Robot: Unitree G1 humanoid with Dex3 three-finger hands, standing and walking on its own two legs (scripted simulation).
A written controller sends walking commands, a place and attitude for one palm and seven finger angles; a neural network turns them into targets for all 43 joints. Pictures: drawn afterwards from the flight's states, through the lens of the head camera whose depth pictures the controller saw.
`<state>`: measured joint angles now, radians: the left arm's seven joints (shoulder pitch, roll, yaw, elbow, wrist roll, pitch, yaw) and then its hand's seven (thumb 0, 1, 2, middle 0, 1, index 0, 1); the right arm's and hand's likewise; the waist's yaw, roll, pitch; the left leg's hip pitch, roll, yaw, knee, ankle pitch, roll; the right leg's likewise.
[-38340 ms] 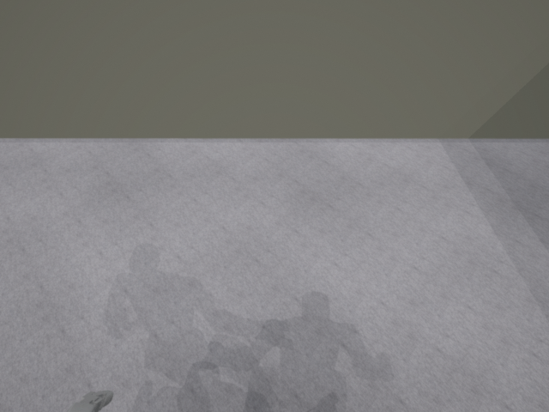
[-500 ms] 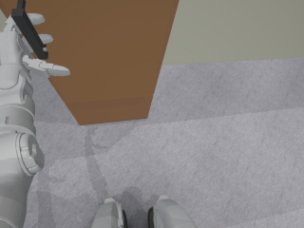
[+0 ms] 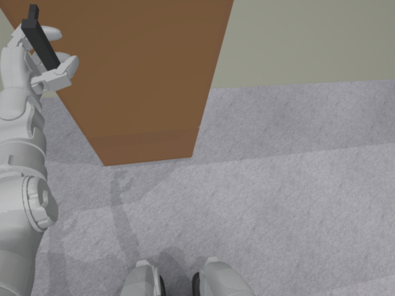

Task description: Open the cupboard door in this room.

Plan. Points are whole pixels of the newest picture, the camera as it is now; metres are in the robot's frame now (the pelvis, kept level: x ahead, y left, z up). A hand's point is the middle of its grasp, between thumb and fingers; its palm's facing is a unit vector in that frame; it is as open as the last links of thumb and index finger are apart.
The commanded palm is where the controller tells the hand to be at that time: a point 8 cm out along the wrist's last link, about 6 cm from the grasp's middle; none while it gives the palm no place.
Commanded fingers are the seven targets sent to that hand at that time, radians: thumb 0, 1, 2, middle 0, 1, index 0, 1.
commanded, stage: close the thumb around the handle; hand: left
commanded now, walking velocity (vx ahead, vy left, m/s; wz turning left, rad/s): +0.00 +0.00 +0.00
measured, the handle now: (47, 46) +0.59 +0.23 +0.07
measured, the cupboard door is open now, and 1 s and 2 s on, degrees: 0 33 49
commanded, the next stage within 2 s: pull the door open along its arc in 0.20 s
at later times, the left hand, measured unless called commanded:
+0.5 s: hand (61, 78) +0.52 +0.20 +0.07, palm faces +0.08 -1.00 -0.02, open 5.8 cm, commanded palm +0.47 +0.24 +0.07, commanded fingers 0.00 0.90 0.90 -0.40 -1.35 -0.40 -1.35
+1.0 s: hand (111, 148) +0.37 +0.11 +0.08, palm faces +0.35 -0.93 +0.08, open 6.2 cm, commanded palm +0.30 +0.17 +0.07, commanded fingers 0.00 0.90 0.90 -0.40 -1.35 -0.40 -1.35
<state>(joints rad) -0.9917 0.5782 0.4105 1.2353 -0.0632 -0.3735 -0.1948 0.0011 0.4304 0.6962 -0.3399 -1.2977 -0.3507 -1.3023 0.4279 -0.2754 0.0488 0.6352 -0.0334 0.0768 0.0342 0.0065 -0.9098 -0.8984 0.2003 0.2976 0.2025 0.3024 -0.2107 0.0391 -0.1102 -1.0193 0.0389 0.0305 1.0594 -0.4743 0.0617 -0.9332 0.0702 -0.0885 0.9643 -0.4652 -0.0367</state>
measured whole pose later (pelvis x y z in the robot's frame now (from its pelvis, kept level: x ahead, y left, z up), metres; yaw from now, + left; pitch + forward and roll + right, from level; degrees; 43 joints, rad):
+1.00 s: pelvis +0.01 -0.02 +0.02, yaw +0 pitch +16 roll -1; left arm -0.17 -0.02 0.07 0.37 -0.07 -0.32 0.36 0.03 0.68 0.74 -0.32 -1.32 -0.35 -1.29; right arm 0.25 -0.22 0.00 0.55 -0.04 0.04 0.09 0.01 -0.91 -0.90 0.20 0.30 0.20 0.30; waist -0.04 0.03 -0.17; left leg -0.75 0.01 0.08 0.94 -0.46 0.04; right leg -0.71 0.05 -0.04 0.93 -0.48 -0.05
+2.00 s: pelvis -0.01 -0.07 +0.02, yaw +3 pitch +12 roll +2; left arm -0.08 -0.09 -0.10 0.36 0.03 -0.30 0.54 -0.01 -0.46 0.32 -0.26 -0.94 -0.29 -0.94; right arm 0.20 -0.21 -0.01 0.64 -0.07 0.01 0.01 0.02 -0.91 -0.90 0.20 0.30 0.20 0.30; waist -0.02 0.03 -0.15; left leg -0.70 -0.02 -0.04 0.89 -0.40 -0.03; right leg -0.67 0.05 -0.09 0.93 -0.47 -0.12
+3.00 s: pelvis -0.01 +0.00 +0.01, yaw +1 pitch +10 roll -1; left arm 0.22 0.03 -0.25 0.00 -0.01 -0.28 0.16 -0.01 -0.50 0.30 -0.15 -0.30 -0.15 -0.30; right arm 0.24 -0.21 0.04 0.45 -0.01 -0.02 0.02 0.02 -0.91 -0.90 0.20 0.30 0.20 0.30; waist 0.00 0.04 -0.13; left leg -0.72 -0.04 0.01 1.00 -0.46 0.05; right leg -0.67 0.03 -0.04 0.98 -0.50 -0.04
